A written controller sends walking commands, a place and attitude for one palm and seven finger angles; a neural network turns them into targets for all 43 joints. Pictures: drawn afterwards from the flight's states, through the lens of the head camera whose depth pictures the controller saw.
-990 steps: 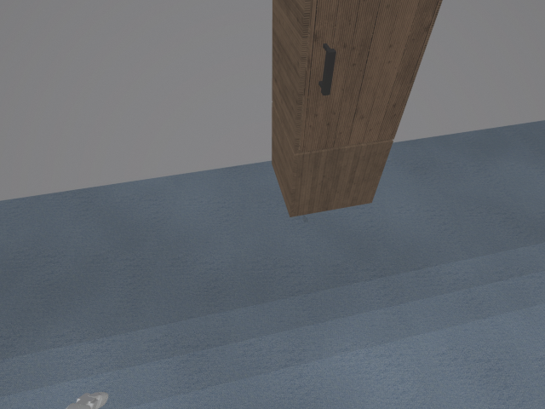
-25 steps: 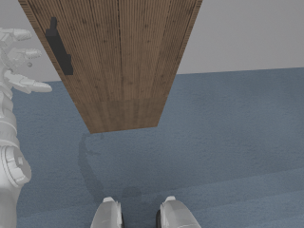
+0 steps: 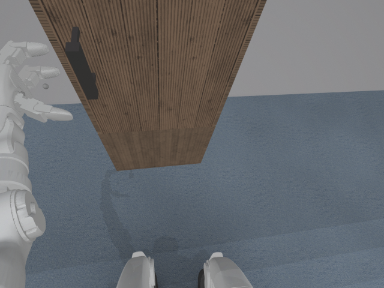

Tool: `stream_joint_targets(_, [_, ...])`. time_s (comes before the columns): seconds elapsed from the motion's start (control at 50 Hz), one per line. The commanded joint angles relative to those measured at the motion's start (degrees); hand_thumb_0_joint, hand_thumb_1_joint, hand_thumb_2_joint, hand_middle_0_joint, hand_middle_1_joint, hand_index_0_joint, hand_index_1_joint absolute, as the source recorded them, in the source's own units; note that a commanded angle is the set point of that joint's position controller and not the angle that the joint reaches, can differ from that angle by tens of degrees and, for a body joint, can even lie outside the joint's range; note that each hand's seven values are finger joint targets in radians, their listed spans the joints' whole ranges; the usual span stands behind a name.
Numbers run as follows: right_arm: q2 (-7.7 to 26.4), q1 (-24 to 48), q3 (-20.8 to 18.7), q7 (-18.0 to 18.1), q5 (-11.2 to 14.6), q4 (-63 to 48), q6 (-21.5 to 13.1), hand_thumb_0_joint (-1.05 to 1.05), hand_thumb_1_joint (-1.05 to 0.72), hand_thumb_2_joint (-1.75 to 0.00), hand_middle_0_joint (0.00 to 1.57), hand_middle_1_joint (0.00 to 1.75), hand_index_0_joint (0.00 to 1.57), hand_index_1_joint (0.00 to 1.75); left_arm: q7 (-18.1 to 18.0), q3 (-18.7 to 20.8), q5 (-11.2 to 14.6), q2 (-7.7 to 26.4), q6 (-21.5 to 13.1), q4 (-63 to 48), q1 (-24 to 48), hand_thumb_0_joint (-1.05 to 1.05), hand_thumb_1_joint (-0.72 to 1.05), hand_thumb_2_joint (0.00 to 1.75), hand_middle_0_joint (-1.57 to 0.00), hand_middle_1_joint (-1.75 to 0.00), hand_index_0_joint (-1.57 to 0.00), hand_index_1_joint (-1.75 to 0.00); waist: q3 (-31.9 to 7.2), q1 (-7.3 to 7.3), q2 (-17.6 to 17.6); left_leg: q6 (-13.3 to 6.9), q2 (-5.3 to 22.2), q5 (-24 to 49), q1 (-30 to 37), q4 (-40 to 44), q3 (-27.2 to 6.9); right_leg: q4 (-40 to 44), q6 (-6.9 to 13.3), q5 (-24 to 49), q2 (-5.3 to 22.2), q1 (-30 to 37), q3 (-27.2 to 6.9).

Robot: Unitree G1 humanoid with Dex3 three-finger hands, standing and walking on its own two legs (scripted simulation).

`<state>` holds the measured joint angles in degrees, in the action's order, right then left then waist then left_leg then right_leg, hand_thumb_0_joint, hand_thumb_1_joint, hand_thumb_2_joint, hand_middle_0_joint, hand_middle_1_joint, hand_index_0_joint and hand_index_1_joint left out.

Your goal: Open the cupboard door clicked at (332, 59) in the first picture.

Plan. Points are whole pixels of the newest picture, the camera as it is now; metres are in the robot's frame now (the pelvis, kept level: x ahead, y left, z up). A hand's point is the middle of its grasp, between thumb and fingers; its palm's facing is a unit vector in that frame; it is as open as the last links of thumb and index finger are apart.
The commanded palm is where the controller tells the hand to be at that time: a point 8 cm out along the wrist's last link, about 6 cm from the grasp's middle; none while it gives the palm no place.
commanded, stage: move the hooked fingers beside the handle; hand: left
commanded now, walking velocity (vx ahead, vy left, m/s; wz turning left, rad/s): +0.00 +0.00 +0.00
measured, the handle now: (84, 65) +0.55 +0.20 +0.06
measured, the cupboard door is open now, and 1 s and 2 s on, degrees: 0 0 0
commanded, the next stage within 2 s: slide the fingers in behind the handle in 0.34 s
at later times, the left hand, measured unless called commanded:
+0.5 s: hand (51, 84) +0.49 +0.25 +0.07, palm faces +0.07 -1.00 -0.02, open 14.0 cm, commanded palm +0.47 +0.28 +0.07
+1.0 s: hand (67, 85) +0.49 +0.22 +0.07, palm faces +0.06 -1.00 +0.00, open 14.0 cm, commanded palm +0.47 +0.25 +0.07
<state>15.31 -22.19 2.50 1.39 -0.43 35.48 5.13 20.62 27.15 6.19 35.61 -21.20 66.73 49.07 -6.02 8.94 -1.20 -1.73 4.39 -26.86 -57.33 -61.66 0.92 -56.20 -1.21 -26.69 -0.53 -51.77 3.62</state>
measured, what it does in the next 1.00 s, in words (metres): stands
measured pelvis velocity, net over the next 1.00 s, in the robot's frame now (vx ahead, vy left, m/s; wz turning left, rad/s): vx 0.00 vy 0.00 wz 0.00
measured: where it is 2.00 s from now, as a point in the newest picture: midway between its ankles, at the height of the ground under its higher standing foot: outside the picture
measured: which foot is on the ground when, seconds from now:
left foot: down 0.00-1.00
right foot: down 0.00-1.00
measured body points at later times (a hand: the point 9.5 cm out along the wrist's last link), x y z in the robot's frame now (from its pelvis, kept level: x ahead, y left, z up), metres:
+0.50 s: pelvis +0.00 +0.00 +0.00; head +0.13 +0.03 +0.42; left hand +0.48 +0.30 +0.07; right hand +0.00 -0.27 -0.11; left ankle +0.02 +0.10 -0.66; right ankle +0.00 -0.14 -0.66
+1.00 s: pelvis +0.00 +0.00 +0.00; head +0.12 +0.03 +0.43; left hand +0.48 +0.27 +0.07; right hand +0.01 -0.27 -0.11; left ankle +0.02 +0.10 -0.66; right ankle +0.00 -0.14 -0.66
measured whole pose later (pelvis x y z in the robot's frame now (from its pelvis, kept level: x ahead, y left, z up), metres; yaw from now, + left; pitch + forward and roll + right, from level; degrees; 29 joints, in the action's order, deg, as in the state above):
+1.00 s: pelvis +0.00 +0.00 +0.00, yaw +0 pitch +22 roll -4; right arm 15.0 -21.8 1.9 0.6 -0.8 36.1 4.4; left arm 15.5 24.3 6.0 30.3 -22.7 65.2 49.3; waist -6.5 9.0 -1.5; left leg -1.5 4.3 -26.8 -57.6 -62.2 0.9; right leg -57.4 -1.0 -27.0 -0.5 -52.3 3.4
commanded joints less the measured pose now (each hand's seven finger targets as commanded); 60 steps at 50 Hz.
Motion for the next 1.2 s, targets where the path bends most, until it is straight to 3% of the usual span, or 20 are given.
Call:
stream_joint_targets(0.0, [11.3, -10.0, -4.4, 0.8, -0.1, -2.0, -0.8, 0.00, -0.90, -0.90, 0.20, 0.30, 0.20, 0.30, -0.2, 0.9, 1.3, 14.1, -4.0, -12.0, 24.4, 0.00, -0.50, 0.30, -0.30, -1.20, -0.30, -1.20, -26.8, 0.94, -10.0, 0.8, -1.2, 27.4, 30.1, 6.0, -5.2, 4.8, 2.4, 17.6, -3.1, 1.4, -0.1])
stream_joint_targets(0.04, [11.0, -9.6, -4.3, 0.7, 0.0, -1.9, -0.9, 0.00, -0.90, -0.90, 0.20, 0.30, 0.20, 0.30, -0.6, -0.5, 1.1, 12.4, -3.8, -10.2, 25.1, 0.00, -0.50, 0.30, -0.30, -1.20, -0.30, -1.20, -24.8, 1.82, -8.7, 0.6, -1.3, 25.7, 28.4, 5.8, -5.0, 5.0, 2.2, 17.0, -3.1, 0.8, -0.2])
stream_joint_targets(0.08, [11.4, -9.7, -4.2, 0.7, -0.2, -2.1, -1.0, 0.00, -0.90, -0.90, 0.20, 0.30, 0.20, 0.30, -1.1, 1.4, 0.9, 15.1, -4.4, -11.1, 25.9, 0.00, -0.50, 0.30, -0.30, -1.20, -0.30, -1.20, -25.8, 0.99, -10.3, 0.7, -1.4, 26.2, 28.5, 5.6, -5.1, 4.3, 2.5, 17.1, -3.0, 1.2, -0.3])
stream_joint_targets(0.14, [11.1, -9.3, -4.2, 0.6, -0.3, -2.7, -1.0, 0.00, -0.90, -0.90, 0.20, 0.30, 0.20, 0.30, -1.5, 2.1, 0.4, 16.0, -4.7, -12.3, 25.0, 0.00, -0.50, 0.30, -0.30, -1.20, -0.30, -1.20, -28.3, 0.28, -11.1, 0.8, -1.5, 28.1, 29.3, 5.3, -4.8, 4.0, 2.4, 18.8, -3.0, 2.9, -0.4])
stream_joint_targets(0.18, [11.3, -9.4, -4.3, 0.6, -0.2, -3.0, -0.9, 0.00, -0.90, -0.90, 0.20, 0.30, 0.20, 0.30, -1.5, 3.6, 0.5, 17.4, -4.7, -11.6, 22.9, 0.00, -0.50, 0.30, -0.30, -1.20, -0.30, -1.20, -28.8, -0.05, -8.7, 0.6, -1.5, 28.3, 28.1, 5.0, -4.7, 3.8, 2.4, 20.0, -3.1, 4.5, -0.6])
stream_joint_targets(0.3, [11.4, -9.2, -4.1, 0.8, 0.1, -3.0, -0.5, 0.00, -0.90, -0.90, 0.20, 0.30, 0.20, 0.30, -1.0, 2.2, 0.6, 16.9, -4.4, -12.0, 25.3, 0.00, -0.50, 0.30, -0.30, -1.20, -0.30, -1.20, -27.3, 0.68, -9.6, 0.6, -1.4, 26.0, 27.3, 5.4, -4.6, 4.2, 2.2, 18.6, -3.1, 3.5, -0.7])
stream_joint_targets(0.34, [11.1, -9.1, -4.1, 0.7, 0.1, -2.7, -0.8, 0.00, -0.90, -0.90, 0.20, 0.30, 0.20, 0.30, -0.8, 0.4, 0.9, 14.0, -4.5, -11.7, 25.7, 0.00, -0.50, 0.30, -0.30, -1.20, -0.30, -1.20, -27.0, 1.25, -9.2, 0.5, -1.5, 24.8, 27.5, 5.3, -4.6, 4.5, 2.1, 17.6, -3.1, 2.7, -0.7])
stream_joint_targets(0.4, [11.5, -9.6, -4.1, 1.0, 0.1, -2.2, -0.9, 0.00, -0.90, -0.90, 0.20, 0.30, 0.20, 0.30, -0.7, 2.7, 1.0, 17.1, -4.4, -10.3, 25.4, 0.00, -0.50, 0.30, -0.30, -1.20, -0.30, -1.20, -27.3, 1.11, -8.3, 0.3, -1.5, 24.3, 26.1, 5.2, -4.5, 4.5, 2.1, 18.0, -3.0, 3.6, -0.9])
stream_joint_targets(0.44, [11.2, -9.5, -4.0, 0.9, 0.1, -2.2, -1.0, 0.00, -0.90, -0.90, 0.20, 0.30, 0.20, 0.30, -0.6, 0.6, 0.8, 14.8, -3.9, -9.8, 25.4, 0.00, -0.50, 0.30, -0.30, -1.20, -0.30, -1.20, -26.2, 1.46, -8.6, 0.3, -1.6, 23.5, 25.9, 5.3, -4.5, 4.6, 2.1, 17.1, -3.0, 2.7, -0.8])
stream_joint_targets(0.48, [11.1, -9.9, -4.2, 0.8, 0.0, -2.2, -1.1, 0.00, -0.90, -0.90, 0.20, 0.30, 0.20, 0.30, -0.6, 0.2, 1.1, 13.6, -4.1, -10.8, 25.3, 0.00, -0.50, 0.30, -0.30, -1.20, -0.30, -1.20, -27.4, 1.35, -9.6, 0.3, -1.6, 24.7, 27.2, 5.1, -4.5, 4.5, 2.3, 17.8, -3.1, 2.7, -0.8])
stream_joint_targets(0.56, [11.2, -9.7, -4.0, 0.8, 0.0, -2.3, -1.2, 0.00, -0.90, -0.90, 0.20, 0.30, 0.20, 0.30, -1.3, 2.1, 1.0, 16.2, -3.8, -10.3, 25.2, 0.00, -0.50, 0.30, -0.30, -1.20, -0.30, -1.20, -26.8, 0.93, -7.9, 0.1, -1.8, 22.2, 23.7, 5.2, -3.9, 4.6, 2.0, 17.3, -3.0, 4.6, -1.2])
stream_joint_targets(0.62, [11.0, -9.9, -4.2, 0.6, -0.1, -2.6, -1.3, 0.00, -0.90, -0.90, 0.20, 0.30, 0.20, 0.30, -1.8, 2.7, 0.8, 16.2, -4.5, -12.1, 23.6, 0.00, -0.50, 0.30, -0.30, -1.20, -0.30, -1.20, -28.8, -0.03, -9.4, 0.3, -1.8, 24.5, 25.5, 5.1, -3.9, 4.2, 2.2, 18.9, -3.1, 5.1, -1.1])
stream_joint_targets(0.76, [10.9, -9.4, -4.4, 0.3, 0.0, -2.5, -1.2, 0.00, -0.90, -0.90, 0.20, 0.30, 0.20, 0.30, -3.0, 0.8, 1.1, 12.9, -4.4, -12.4, 24.1, 0.00, -0.50, 0.30, -0.30, -1.20, -0.30, -1.20, -26.4, 0.85, -7.4, 0.2, -1.8, 21.8, 24.3, 5.7, -3.7, 4.9, 1.9, 17.4, -3.2, 5.0, -1.0])
stream_joint_targets(0.8, [10.8, -9.5, -4.4, 0.3, 0.0, -2.4, -1.3, 0.00, -0.90, -0.90, 0.20, 0.30, 0.20, 0.30, -3.4, 0.8, 0.8, 13.0, -4.9, -13.7, 24.7, 0.00, -0.50, 0.30, -0.30, -1.20, -0.30, -1.20, -27.9, 0.49, -9.4, 0.4, -1.7, 23.8, 26.4, 5.6, -4.0, 4.4, 2.2, 18.2, -3.1, 4.3, -0.9])
stream_joint_targets(0.9, [10.4, -9.4, -4.8, -0.2, -0.2, -1.7, -1.5, 0.00, -0.90, -0.90, 0.20, 0.30, 0.20, 0.30, -4.6, -2.1, 1.0, 7.8, -5.5, -14.2, 25.3, 0.00, -0.50, 0.30, -0.30, -1.20, -0.30, -1.20, -27.6, 1.13, -9.5, 0.9, -1.4, 25.3, 29.5, 5.6, -4.8, 4.4, 2.3, 17.5, -3.2, 1.6, -0.2])
stream_joint_targets(0.98, [10.3, -9.4, -4.8, -0.4, -0.4, -2.0, -1.6, 0.00, -0.90, -0.90, 0.20, 0.30, 0.20, 0.30, -6.0, -1.7, 0.8, 7.0, -5.1, -13.2, 23.4, 0.00, -0.50, 0.30, -0.30, -1.20, -0.30, -1.20, -27.4, 0.50, -8.5, 0.8, -1.7, 25.9, 28.7, 5.8, -4.5, 4.3, 2.4, 18.4, -3.1, 3.0, -0.3])
stream_joint_targets(1.04, [9.9, -8.9, -4.7, -0.7, -0.5, -1.9, -1.6, 0.00, -0.90, -0.90, 0.20, 0.30, 0.20, 0.30, -7.4, -3.9, -0.1, 4.8, -5.4, -13.4, 26.1, 0.00, -0.50, 0.30, -0.30, -1.20, -0.30, -1.20, -25.7, 1.14, -8.5, 1.0, -1.7, 24.2, 28.3, 6.1, -4.9, 4.5, 2.3, 16.7, -3.0, 1.6, -0.1])
stream_joint_targets(1.1, [10.1, -8.9, -4.6, -0.7, -0.6, -1.9, -1.7, 0.00, -0.90, -0.90, 0.20, 0.30, 0.20, 0.30, -8.7, -2.2, -0.4, 6.5, -5.9, -12.0, 26.6, 0.00, -0.50, 0.30, -0.30, -1.20, -0.30, -1.20, -25.8, 1.10, -6.9, 0.8, -1.9, 22.7, 26.3, 5.9, -4.7, 4.2, 2.3, 16.6, -2.9, 2.4, -0.4])
stream_joint_targets(1.14, [9.8, -8.8, -4.6, -0.8, -0.7, -1.8, -2.0, 0.00, -0.90, -0.90, 0.20, 0.30, 0.20, 0.30, -9.3, -4.1, -0.8, 4.2, -6.2, -12.3, 28.5, 0.00, -0.50, 0.30, -0.30, -1.20, -0.30, -1.20, -25.6, 1.80, -7.5, 0.8, -2.0, 22.0, 26.4, 5.8, -4.6, 4.1, 2.2, 16.1, -2.8, 1.7, -0.4])
stream_joint_targets(1.18, [10.1, -9.1, -4.7, -0.9, -0.9, -2.1, -2.0, 0.00, -0.90, -0.90, 0.20, 0.30, 0.20, 0.30, -9.9, -1.2, -1.1, 7.4, -7.0, -13.2, 26.6, 0.00, -0.50, 0.30, -0.30, -1.20, -0.30, -1.20, -28.6, 0.42, -7.2, 0.7, -2.1, 23.7, 26.8, 5.4, -4.5, 3.5, 2.4, 17.8, -2.8, 3.9, -0.7])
